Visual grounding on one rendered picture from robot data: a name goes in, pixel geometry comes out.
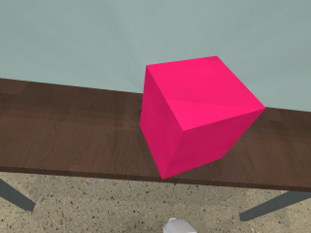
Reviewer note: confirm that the carton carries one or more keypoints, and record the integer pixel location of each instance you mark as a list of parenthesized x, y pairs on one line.
[(193, 111)]

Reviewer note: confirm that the table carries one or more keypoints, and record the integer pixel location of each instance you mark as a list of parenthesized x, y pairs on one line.
[(75, 131)]

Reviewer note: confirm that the right robot thigh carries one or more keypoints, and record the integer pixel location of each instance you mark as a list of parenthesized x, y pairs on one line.
[(177, 225)]

